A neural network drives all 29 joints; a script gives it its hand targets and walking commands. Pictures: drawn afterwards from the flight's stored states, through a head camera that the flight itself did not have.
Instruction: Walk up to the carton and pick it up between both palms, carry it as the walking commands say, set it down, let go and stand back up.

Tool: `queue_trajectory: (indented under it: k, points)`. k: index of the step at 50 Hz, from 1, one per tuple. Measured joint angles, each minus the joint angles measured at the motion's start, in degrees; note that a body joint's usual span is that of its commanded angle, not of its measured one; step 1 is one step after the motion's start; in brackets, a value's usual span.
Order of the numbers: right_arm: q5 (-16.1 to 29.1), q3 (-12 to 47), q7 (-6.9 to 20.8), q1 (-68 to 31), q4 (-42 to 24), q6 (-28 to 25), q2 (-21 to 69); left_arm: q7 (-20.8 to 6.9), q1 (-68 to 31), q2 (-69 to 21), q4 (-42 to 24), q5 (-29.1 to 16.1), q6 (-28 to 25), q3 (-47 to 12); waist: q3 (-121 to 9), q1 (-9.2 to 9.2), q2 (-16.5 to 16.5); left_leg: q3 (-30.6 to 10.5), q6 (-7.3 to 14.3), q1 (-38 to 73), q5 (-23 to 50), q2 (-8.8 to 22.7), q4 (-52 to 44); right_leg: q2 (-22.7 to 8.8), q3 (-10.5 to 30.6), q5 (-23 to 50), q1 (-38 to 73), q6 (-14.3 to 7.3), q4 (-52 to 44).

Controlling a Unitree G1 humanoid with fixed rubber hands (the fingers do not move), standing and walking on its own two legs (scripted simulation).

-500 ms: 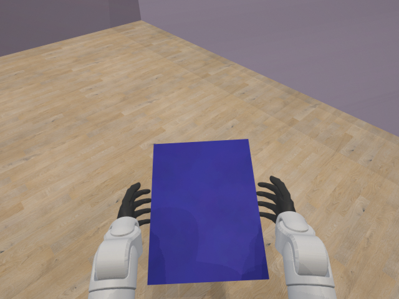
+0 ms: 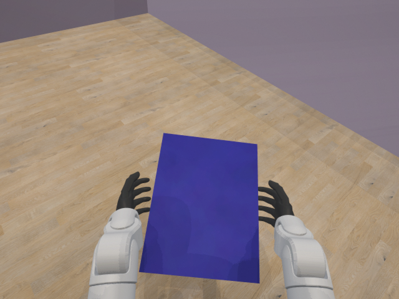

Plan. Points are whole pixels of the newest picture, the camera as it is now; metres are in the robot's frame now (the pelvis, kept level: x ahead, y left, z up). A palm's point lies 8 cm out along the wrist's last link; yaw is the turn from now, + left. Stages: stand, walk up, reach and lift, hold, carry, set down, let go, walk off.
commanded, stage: carry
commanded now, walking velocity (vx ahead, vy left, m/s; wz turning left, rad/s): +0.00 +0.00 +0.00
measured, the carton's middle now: (201, 208) +0.34 +0.01 -0.04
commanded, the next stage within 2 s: none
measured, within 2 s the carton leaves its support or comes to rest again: neither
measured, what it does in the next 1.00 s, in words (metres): walks ahead: right foot, then left foot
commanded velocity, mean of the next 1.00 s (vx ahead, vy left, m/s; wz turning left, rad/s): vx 0.00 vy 0.00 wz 0.00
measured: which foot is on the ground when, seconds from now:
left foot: down 0.00-0.24, up 0.26-0.46, down 0.48-1.00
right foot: up 0.00-0.18, down 0.20-0.50, up 0.52-0.80, down 0.82-1.00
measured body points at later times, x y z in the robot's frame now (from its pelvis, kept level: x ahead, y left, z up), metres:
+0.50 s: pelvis +0.21 +0.02 +0.00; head +0.25 +0.07 +0.45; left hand +0.50 +0.19 +0.01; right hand +0.52 -0.11 +0.03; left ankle +0.23 +0.08 -0.72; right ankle +0.14 -0.08 -0.70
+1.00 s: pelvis +0.36 +0.04 +0.01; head +0.37 +0.04 +0.46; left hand +0.64 +0.21 +0.03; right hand +0.66 -0.09 +0.03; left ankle +0.24 +0.09 -0.70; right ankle +0.31 -0.06 -0.70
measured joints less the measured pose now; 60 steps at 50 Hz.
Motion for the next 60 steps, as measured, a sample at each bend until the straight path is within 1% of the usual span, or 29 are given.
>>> queue_trajectory:
  k: [5, 7, 10, 11, 12, 13, 14, 15, 17, 19, 21, 22, 23, 24, 27, 29, 31, 33, 36, 41, 44, 47, 49, 51, 53, 55, 56, 58, 60]
  points:
    - [0.0, 0.0, 0.5, -0.2, 0.0, 0.3, 0.0, -0.5, -1.4, 0.0, 2.8, 1.6, -1.0, 0.7, 0.1, 0.01, 0.5, 0.0, 0.0, 6.2, -3.0, -1.1, -2.6, 0.0, -0.6, 1.3, -4.4, 0.0, -4.7]
    - [0.0, 0.0, 0.0, -0.2, 0.0, 0.8, 0.0, -0.6, -1.3, 0.0, 3.8, 1.2, -1.1, 0.9, 0.0, 0.03, 0.5, 0.1, 0.1, 8.5, -4.9, -1.7, -2.6, 0.0, -2.0, 2.8, -6.1, 0.0, -7.7]
    - [0.0, 0.0, -0.7, -0.3, 0.0, 1.0, 0.0, -0.7, -0.9, 0.0, 3.9, 0.4, -1.0, 0.9, -0.3, 0.03, 0.1, 0.1, 0.1, 12.4, -8.1, -3.3, -2.5, 0.0, -4.7, 7.7, -6.3, 0.0, -16.8]
    - [0.0, 0.0, -0.7, -0.2, 0.0, 1.1, 0.0, -0.8, -0.5, -0.1, 4.4, 0.5, -1.1, 0.9, -1.2, 0.02, 1.1, 0.0, 0.1, 12.9, -9.3, -3.1, -2.2, 0.3, -5.0, 6.1, -6.1, -0.1, -16.9]
    - [0.0, -0.2, -0.7, -0.1, 0.2, 1.2, 0.0, -1.0, -0.3, -0.1, 5.4, 0.8, -1.1, 0.8, -1.9, 0.06, 2.9, 0.0, -0.3, 12.6, -9.6, -2.1, -0.7, 1.2, -5.5, 5.0, -5.7, -0.2, -16.9]
    - [0.0, -0.4, -0.9, 0.0, 0.4, 1.2, 0.0, -1.3, -0.5, -0.1, 6.6, 0.9, -1.1, 0.8, -2.3, -0.01, 4.0, 0.2, -1.6, 10.5, -8.3, -1.3, 3.6, 1.5, -6.0, 4.5, -5.2, -0.4, -17.4]
    - [0.0, -0.5, -1.2, 0.0, 0.5, 1.1, 0.0, -1.4, -1.0, -0.1, 7.5, 1.0, -1.1, 0.9, -2.2, 0.20, 4.0, 0.2, -4.0, 7.2, -5.4, -1.4, 10.7, 1.2, -6.1, 4.0, -4.8, -0.9, -17.7]
    - [0.0, -0.5, -1.4, 0.0, 0.5, 1.2, -0.1, -1.4, -1.3, -0.1, 7.9, 1.0, -1.2, 0.9, -2.2, 0.53, 3.1, 0.0, -5.7, 3.4, -6.2, -2.1, 18.2, 0.6, -5.9, 3.4, -4.7, -1.2, -17.7]
    - [0.0, -0.5, -1.1, 0.0, 0.6, 1.2, -0.1, -1.4, -1.0, -0.1, 8.4, 1.4, -1.4, 0.9, -2.3, 1.19, 1.8, -0.2, -6.2, -3.4, -10.4, -2.7, 26.4, 0.2, -5.6, 3.3, -3.8, -1.2, -19.7]
    - [0.0, -0.5, -1.3, -0.3, 0.6, 1.2, -0.1, -1.5, -0.7, -0.1, 8.2, 1.0, -1.4, 0.9, -2.1, 1.32, 0.5, -0.2, -5.6, -9.8, -12.3, -2.0, 26.8, 0.2, -5.8, 3.9, -2.5, -1.2, -22.9]
    - [0.0, -0.5, -1.9, -1.3, 0.5, 0.9, 0.0, -1.1, -0.6, -0.1, 6.5, -0.3, -1.2, 1.1, -1.0, 1.32, -1.1, -0.3, -4.9, -13.6, -10.3, -0.6, 19.2, 0.3, -5.9, 4.6, -0.8, -1.2, -25.1]
    - [0.0, -0.5, -2.0, -1.7, 0.5, 0.7, 0.0, -0.8, -0.4, -0.1, 4.9, -0.9, -0.9, 1.1, -0.6, 1.27, -1.9, -0.4, -4.7, -13.8, -5.6, 0.2, 11.8, 0.3, -5.8, 4.7, 0.0, -1.2, -25.6]
    - [0.0, -0.5, -2.0, -1.8, 0.5, 0.4, 0.1, -0.6, -0.1, -0.2, 3.5, -1.3, -0.6, 0.9, -0.6, 1.14, -2.6, -0.4, -4.7, -13.2, 2.4, 1.0, 3.3, 0.3, -5.8, 4.6, 0.6, -1.2, -25.5]
    - [0.0, -0.6, -1.9, -1.8, 0.5, 0.0, 0.1, -0.5, -0.1, -0.1, 2.5, -1.3, -0.5, 0.7, -0.6, 0.92, -2.9, -0.2, -4.0, -12.3, 12.7, 1.6, -1.4, 0.4, -5.9, 4.0, 1.1, -1.2, -24.6]
    - [0.0, -0.6, -0.7, -1.4, 0.6, -0.3, 0.1, -0.1, 0.0, -0.1, 1.9, -1.0, -0.5, 0.7, -0.3, 0.44, -3.4, 0.4, -1.6, -8.6, 7.0, 0.7, -1.2, 0.3, -2.8, 1.5, 1.2, -1.2, -16.9]
    - [0.0, -0.6, -0.1, -1.1, 0.6, -0.3, 0.1, -0.1, 0.0, -0.1, 1.8, -0.4, -0.4, 0.7, -0.2, -0.01, -2.3, 0.5, -0.7, -5.9, 5.5, 0.6, -1.4, 0.3, -1.6, 1.2, 1.1, -1.2, -11.2]
    - [0.0, -0.6, 0.1, -1.0, 0.6, -0.3, 0.1, -0.2, -0.2, -0.1, 1.8, -0.1, -0.4, 0.6, -0.5, -0.15, -0.8, 0.6, -0.3, -3.7, 4.4, 0.8, -2.0, 0.2, -0.9, 1.2, 1.1, -1.2, -10.0]
    - [0.0, -0.6, 0.1, -1.2, 0.6, -0.3, 0.1, -0.2, -0.8, -0.1, 1.8, 0.3, -0.4, 0.7, -0.5, -0.13, 0.0, 0.6, -0.2, -1.8, 3.5, 0.8, -2.6, 0.2, -0.4, 1.2, 1.0, -1.2, -11.4]
    - [0.0, -0.6, 0.4, -1.3, 0.6, -0.2, 0.1, -0.3, -1.1, -0.1, 1.9, 0.9, -0.4, 0.8, -0.5, -0.13, -0.2, 0.6, -0.2, 0.7, 1.9, 0.1, -2.8, 0.3, -0.4, 1.8, 0.6, -1.1, -13.5]
    - [0.0, -0.6, 0.3, -1.8, 0.6, 1.6, 0.1, -0.8, -1.1, -0.1, 4.2, 1.4, -0.4, 1.5, -0.6, -0.11, -1.0, 1.2, -0.1, 4.8, -1.0, -2.5, -2.8, 0.3, -0.9, 5.4, 0.5, -1.1, -20.5]
    - [0.0, -0.6, -0.3, -1.4, 1.4, 1.7, 0.1, -1.4, -1.0, -0.1, 6.8, 1.9, -0.4, 1.5, -2.0, -0.11, 1.1, 1.2, -0.2, 5.0, -1.5, -2.7, -2.8, 0.4, -0.7, 3.2, 1.2, -0.2, -22.6]
    - [0.0, -0.7, -0.9, -1.1, 2.3, 1.7, 0.1, -1.7, -1.1, -0.1, 8.6, 2.0, -0.4, 1.6, -2.3, -0.11, 2.5, 1.2, -2.9, 3.5, 2.0, -2.3, -1.6, 0.4, -1.0, 6.3, 1.4, 0.2, -24.5]
    - [0.0, -0.7, -1.0, -1.5, 2.3, 1.7, 0.1, -1.9, -1.3, -0.1, 8.6, 1.9, -0.5, 1.8, -2.3, -0.11, 1.9, 1.2, -4.6, 2.8, 3.2, -2.0, -1.7, 0.4, -1.1, 7.5, 1.4, 0.2, -25.8]
    - [0.0, -0.7, -1.6, -2.3, 2.3, 1.5, 0.1, -1.8, -1.6, -0.1, 8.3, 1.6, -0.7, 2.0, -2.3, -0.22, 0.4, 1.2, -5.0, 2.9, 3.9, -1.3, -4.3, 0.4, -1.4, 7.5, 1.4, 0.2, -26.5]
    - [0.0, -0.7, -2.0, -2.9, 2.2, 1.3, 0.2, -1.4, -1.5, -0.1, 7.5, 0.8, -0.8, 2.1, -2.3, -0.25, -1.3, 1.2, -4.2, 4.4, 3.3, -1.4, -6.9, 0.4, -1.5, 8.1, 0.7, 0.2, -25.1]
    - [0.0, -0.7, -2.2, -3.5, 2.2, 1.3, 0.3, -1.2, -1.1, -0.1, 6.5, 0.3, -0.7, 2.1, -2.1, -0.53, -1.8, 1.1, -2.4, 5.7, 2.5, -0.9, -7.3, 0.4, -2.6, 9.2, -1.1, 0.2, -19.8]
    - [0.0, -0.6, -2.1, -3.7, 2.2, 1.2, 0.3, -1.2, -0.8, -0.1, 6.1, 0.2, -0.7, 2.1, -2.1, -0.55, -1.0, 1.1, -1.5, 6.8, 1.0, -0.3, -7.3, 0.4, -3.8, 7.5, -1.7, 0.2, -17.1]
    - [0.0, -0.6, -1.4, -3.8, 2.2, 0.6, 0.3, -0.9, -0.8, -0.1, 5.1, 0.4, -0.6, 2.1, -2.1, -0.58, 1.4, 1.1, -1.0, 9.7, -3.8, 1.2, -7.3, 0.5, -5.8, 5.4, -3.4, 0.2, -12.6]
    - [0.0, -0.6, -0.4, -3.1, 2.2, 0.3, 0.3, -0.8, -0.7, -0.1, 4.3, 0.3, -0.4, 2.3, -2.1, -0.25, 1.6, 2.2, -1.2, 12.7, -6.6, 0.9, -7.0, 0.5, -4.9, 5.3, -4.9, 0.2, -10.6]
